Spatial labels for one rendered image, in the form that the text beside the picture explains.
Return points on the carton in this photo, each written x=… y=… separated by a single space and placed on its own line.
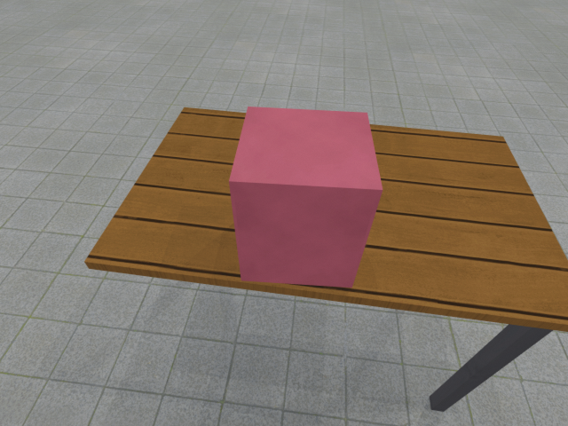
x=305 y=186

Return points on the table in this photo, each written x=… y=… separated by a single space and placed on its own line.
x=457 y=232

